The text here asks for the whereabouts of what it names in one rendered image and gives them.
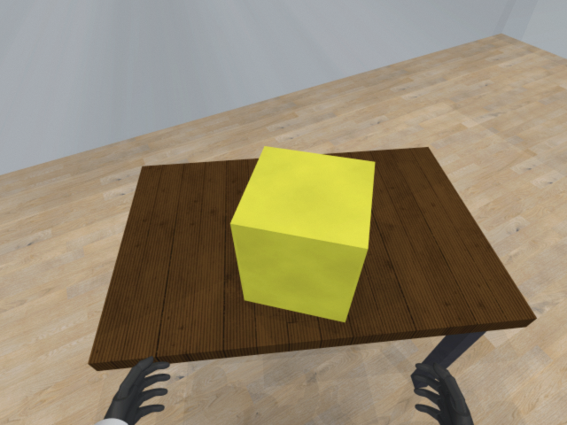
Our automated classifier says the right robot hand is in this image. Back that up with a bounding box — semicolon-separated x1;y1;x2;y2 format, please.
413;362;474;425

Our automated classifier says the table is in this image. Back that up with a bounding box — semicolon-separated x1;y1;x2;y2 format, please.
88;147;537;388

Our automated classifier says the carton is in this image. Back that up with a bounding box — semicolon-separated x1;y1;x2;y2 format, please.
230;146;375;322

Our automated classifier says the left robot hand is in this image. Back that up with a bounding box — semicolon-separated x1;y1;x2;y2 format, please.
104;356;170;425

